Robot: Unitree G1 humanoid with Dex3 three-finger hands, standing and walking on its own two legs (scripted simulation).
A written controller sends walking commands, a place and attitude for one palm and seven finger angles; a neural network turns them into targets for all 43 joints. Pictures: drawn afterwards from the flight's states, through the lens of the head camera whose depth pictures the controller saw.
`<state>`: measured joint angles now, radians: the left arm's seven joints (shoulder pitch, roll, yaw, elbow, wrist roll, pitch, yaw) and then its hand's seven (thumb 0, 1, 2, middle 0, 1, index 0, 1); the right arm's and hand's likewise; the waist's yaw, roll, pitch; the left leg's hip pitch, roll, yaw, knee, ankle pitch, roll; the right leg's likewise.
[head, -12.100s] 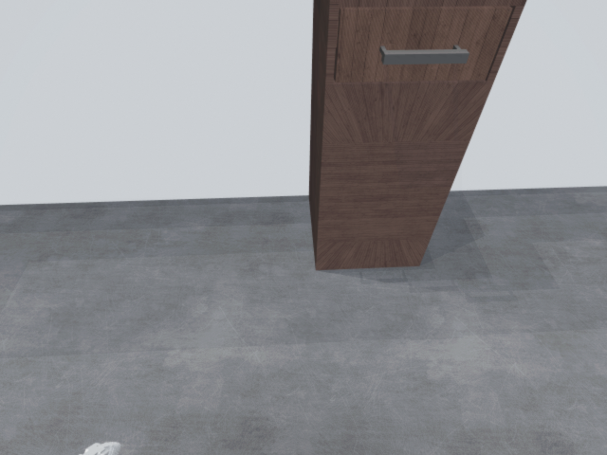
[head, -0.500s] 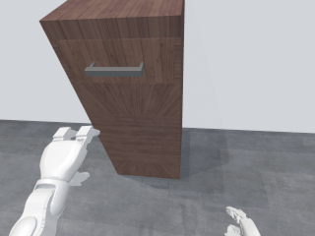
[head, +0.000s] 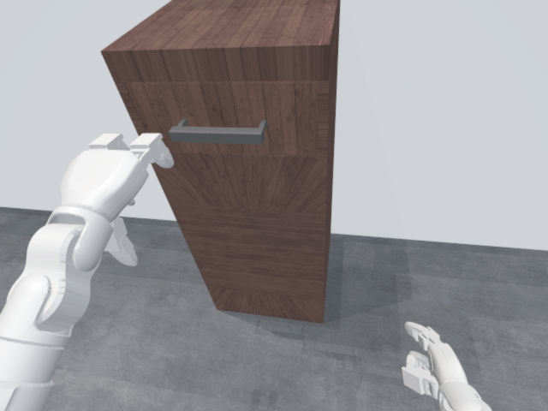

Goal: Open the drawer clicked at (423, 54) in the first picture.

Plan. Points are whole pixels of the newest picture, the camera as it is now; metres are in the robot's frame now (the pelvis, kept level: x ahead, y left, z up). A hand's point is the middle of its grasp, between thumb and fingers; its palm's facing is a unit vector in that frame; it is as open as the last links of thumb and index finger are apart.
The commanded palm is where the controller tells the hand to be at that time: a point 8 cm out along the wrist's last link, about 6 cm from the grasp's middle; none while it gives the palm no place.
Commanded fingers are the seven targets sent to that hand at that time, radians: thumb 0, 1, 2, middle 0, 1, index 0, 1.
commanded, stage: raise the hand with hooked fingers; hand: left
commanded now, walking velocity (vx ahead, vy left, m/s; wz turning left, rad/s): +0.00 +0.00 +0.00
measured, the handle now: (219, 129) +0.59 +0.21 +0.12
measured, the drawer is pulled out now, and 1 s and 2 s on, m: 0.00 0.00 0.00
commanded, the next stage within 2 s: move the hooked fingers above the handle in 0.58 s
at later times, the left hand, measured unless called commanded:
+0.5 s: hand (135, 189) +0.31 +0.22 +0.21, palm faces +0.15 -0.02 -0.99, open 13.9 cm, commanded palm +0.27 +0.24 +0.27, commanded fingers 0.00 -0.50 0.30 -0.30 -1.20 -0.30 -1.20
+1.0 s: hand (141, 169) +0.35 +0.23 +0.21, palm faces +0.13 +0.00 -0.99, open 13.9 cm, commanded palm +0.32 +0.23 +0.26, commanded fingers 0.00 -0.50 0.30 -0.30 -1.20 -0.30 -1.20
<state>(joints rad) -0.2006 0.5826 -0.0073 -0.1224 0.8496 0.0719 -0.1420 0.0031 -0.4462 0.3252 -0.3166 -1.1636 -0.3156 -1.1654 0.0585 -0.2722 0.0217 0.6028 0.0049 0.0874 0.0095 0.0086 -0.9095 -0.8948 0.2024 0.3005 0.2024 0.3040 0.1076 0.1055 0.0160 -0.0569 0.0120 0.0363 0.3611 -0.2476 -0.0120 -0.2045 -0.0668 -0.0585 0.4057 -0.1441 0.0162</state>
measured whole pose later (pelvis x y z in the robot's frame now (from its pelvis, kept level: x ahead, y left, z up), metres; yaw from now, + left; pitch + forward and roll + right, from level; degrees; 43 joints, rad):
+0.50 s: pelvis -0.01 +0.00 +0.00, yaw +0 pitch -2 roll +1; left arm -0.29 0.64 0.04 -0.11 0.77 -0.01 -0.23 0.00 -0.50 0.30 -0.32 -1.20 -0.32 -1.20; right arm 0.16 -0.31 0.01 0.61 0.02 0.08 0.02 0.01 -0.91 -0.89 0.20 0.30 0.20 0.30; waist 0.09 0.09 0.03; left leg -0.10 0.01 0.05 0.38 -0.24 -0.01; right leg -0.25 -0.07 -0.05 0.42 -0.13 0.01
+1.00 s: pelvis -0.01 +0.00 +0.00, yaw +1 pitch -1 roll +1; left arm -0.50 0.61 -0.05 0.14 0.84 0.03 -0.21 0.00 -0.50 0.30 -0.32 -1.20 -0.32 -1.20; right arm 0.12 -0.28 0.04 0.62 0.02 0.09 0.00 0.01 -0.91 -0.89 0.20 0.30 0.20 0.30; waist 0.08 0.09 0.01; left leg -0.13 0.00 0.02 0.37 -0.22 -0.01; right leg -0.26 -0.07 -0.07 0.40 -0.12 0.01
